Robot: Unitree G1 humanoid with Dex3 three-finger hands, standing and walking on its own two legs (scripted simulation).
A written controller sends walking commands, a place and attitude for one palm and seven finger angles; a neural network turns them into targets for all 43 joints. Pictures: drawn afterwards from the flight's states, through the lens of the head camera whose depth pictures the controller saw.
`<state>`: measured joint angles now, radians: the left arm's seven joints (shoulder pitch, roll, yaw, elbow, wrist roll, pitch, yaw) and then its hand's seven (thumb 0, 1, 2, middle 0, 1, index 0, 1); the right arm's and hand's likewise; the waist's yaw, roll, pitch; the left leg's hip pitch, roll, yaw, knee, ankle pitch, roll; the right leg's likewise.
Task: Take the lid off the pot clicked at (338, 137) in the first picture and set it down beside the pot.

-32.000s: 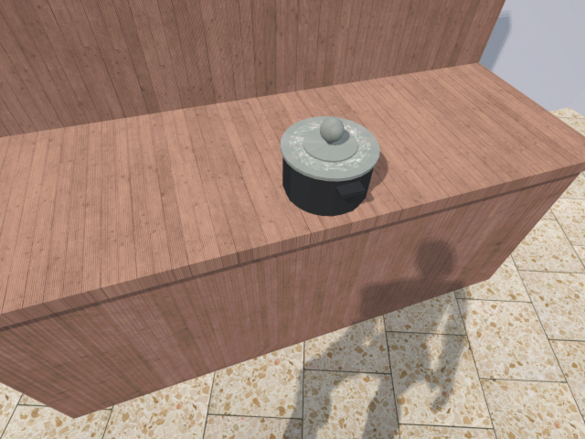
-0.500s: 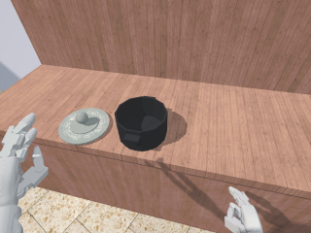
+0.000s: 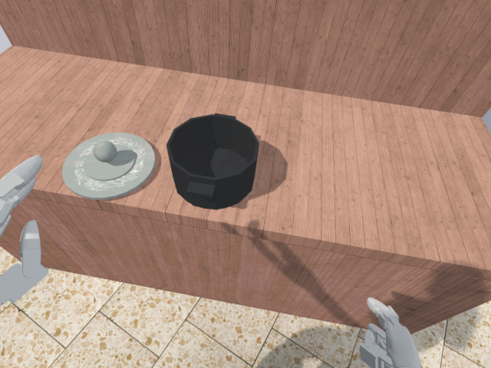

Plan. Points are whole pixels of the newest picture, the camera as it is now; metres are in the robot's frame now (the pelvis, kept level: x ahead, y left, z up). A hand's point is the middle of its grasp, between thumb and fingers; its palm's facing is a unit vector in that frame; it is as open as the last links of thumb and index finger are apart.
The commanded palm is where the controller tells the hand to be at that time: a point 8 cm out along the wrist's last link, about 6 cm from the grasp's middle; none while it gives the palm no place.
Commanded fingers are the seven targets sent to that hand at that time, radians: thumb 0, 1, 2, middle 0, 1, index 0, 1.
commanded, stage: step back with the hand held close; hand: left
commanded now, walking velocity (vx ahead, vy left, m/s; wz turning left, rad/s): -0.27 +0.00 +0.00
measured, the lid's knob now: (105, 151) +0.54 +0.35 -0.04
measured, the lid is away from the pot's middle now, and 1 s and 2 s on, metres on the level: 0.25 0.25 0.25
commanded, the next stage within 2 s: stop stepping back and stand still in 0.98 s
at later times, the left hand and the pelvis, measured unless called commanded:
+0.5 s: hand out of the picture +0.13 +0.24 +0.18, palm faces +0.37 -0.80 -0.48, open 7.4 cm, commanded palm +0.07 +0.28 +0.18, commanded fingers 0.00 0.90 0.90 -0.20 -0.30 -0.20 -0.30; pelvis -0.06 +0.00 -0.01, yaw +0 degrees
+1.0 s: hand out of the picture +0.05 +0.24 +0.16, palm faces +0.37 -0.85 -0.38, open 7.4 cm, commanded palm -0.03 +0.27 +0.18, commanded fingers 0.00 0.90 0.90 -0.20 -0.30 -0.20 -0.30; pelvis -0.16 -0.01 -0.02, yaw +0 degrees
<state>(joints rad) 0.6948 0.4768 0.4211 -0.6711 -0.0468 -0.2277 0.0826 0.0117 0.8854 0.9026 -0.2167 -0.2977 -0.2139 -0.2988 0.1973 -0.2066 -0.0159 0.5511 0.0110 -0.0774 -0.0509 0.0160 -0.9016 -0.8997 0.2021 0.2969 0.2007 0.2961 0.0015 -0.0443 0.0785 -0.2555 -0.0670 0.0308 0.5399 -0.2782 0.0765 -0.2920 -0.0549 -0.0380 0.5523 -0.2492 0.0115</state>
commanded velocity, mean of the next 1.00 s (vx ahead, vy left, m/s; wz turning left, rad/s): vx -0.36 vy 0.00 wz -0.01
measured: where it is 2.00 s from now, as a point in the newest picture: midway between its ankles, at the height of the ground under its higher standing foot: outside the picture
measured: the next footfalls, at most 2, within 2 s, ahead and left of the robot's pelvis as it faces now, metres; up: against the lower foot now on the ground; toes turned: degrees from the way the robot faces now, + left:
right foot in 0.52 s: -0.04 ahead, -0.16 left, +0.00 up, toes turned -3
left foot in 0.88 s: -0.03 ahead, +0.09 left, +0.00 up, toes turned +0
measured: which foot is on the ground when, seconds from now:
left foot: down 0.00-0.76, up 0.78-0.86, down 0.88-1.00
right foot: down 0.00-0.36, up 0.38-0.50, down 0.52-0.90, up 0.92-1.00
